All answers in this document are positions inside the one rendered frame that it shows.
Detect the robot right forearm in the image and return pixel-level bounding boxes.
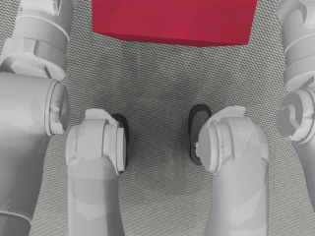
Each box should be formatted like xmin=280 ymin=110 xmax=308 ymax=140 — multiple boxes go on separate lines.
xmin=276 ymin=0 xmax=315 ymax=92

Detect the robot left forearm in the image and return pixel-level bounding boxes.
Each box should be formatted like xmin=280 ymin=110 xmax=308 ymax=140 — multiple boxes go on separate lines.
xmin=0 ymin=0 xmax=80 ymax=81

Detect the robot left upper arm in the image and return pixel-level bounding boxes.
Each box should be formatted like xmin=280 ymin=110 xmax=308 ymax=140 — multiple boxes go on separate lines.
xmin=0 ymin=72 xmax=71 ymax=236

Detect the robot right foot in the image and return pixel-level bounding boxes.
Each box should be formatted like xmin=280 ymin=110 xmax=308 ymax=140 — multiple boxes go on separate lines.
xmin=188 ymin=103 xmax=212 ymax=165

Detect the carton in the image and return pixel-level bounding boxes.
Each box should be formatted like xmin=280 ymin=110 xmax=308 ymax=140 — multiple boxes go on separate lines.
xmin=92 ymin=0 xmax=258 ymax=47

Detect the left robot shin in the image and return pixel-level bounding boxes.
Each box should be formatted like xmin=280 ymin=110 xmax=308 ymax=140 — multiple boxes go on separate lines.
xmin=65 ymin=108 xmax=121 ymax=171

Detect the robot right upper arm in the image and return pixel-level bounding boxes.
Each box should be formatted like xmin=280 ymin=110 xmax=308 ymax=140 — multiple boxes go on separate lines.
xmin=276 ymin=87 xmax=315 ymax=212

